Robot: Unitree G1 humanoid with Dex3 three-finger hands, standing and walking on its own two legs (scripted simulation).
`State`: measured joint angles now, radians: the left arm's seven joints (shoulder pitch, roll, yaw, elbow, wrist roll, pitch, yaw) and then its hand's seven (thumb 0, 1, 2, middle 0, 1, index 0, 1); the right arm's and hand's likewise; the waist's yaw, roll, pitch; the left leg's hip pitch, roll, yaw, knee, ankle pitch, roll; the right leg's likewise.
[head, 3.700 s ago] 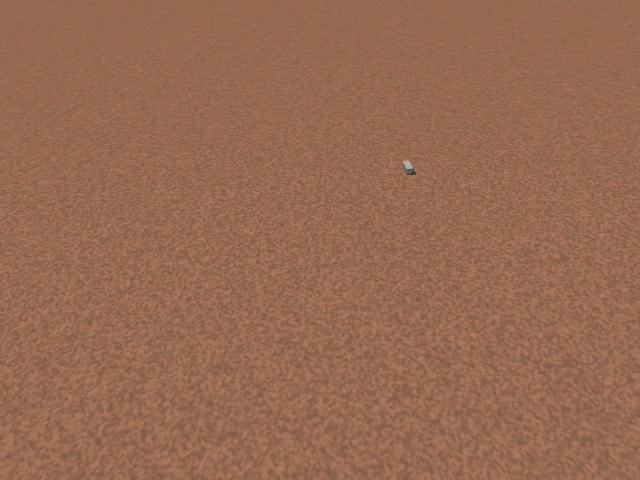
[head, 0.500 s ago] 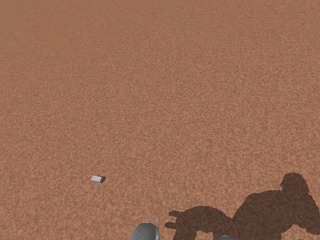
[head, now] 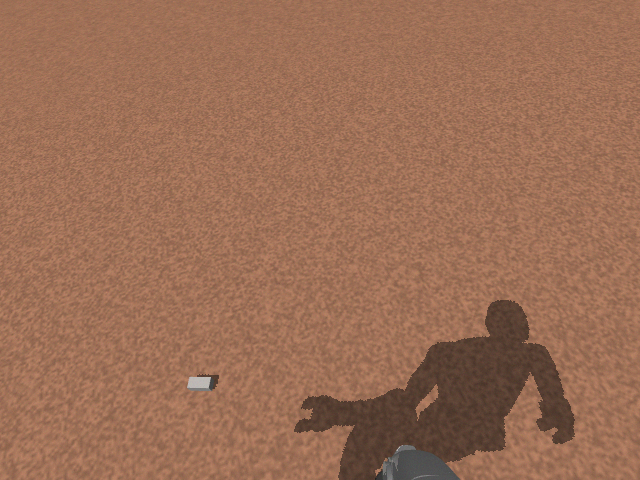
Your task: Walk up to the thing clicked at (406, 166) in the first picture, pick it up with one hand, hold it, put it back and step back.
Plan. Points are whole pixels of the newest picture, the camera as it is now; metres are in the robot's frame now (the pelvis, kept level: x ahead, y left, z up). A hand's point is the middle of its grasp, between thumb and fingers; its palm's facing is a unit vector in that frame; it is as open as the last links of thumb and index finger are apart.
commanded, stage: walk up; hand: left
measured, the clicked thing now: (200, 383) +0.48 +0.44 -0.72
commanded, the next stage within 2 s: none
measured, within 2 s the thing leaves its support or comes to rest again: neither
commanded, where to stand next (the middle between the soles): +0.06 +0.26 m, yaw -9 degrees
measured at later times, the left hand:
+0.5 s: hand out of the picture +0.06 +0.57 -0.13, palm faces -0.02 -0.76 -0.65, open 7.4 cm
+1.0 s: hand out of the picture +0.13 +0.55 -0.13, palm faces -0.16 -0.92 -0.35, open 7.4 cm
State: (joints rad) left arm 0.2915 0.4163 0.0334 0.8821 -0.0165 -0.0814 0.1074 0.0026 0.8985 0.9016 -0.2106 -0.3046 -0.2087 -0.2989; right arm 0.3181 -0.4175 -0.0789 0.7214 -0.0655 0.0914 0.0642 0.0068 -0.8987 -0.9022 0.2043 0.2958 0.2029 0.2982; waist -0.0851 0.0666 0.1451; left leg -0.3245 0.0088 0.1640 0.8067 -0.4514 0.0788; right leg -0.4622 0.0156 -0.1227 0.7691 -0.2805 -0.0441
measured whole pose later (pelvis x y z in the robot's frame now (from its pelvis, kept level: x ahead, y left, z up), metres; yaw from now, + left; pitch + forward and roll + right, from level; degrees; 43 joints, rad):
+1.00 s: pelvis +0.00 +0.31 +0.02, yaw -9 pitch -3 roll +0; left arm 0.13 0.37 0.02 1.00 -0.01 -0.02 0.01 0.00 0.90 0.90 -0.21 -0.30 -0.21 -0.30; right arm 0.17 -0.36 0.00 0.95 -0.01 -0.05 0.00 0.01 -0.90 -0.90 0.21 0.30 0.20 0.30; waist -0.01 -0.01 0.09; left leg -0.25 0.02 0.12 0.67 -0.37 0.05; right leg -0.31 0.01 0.06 0.70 -0.38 -0.04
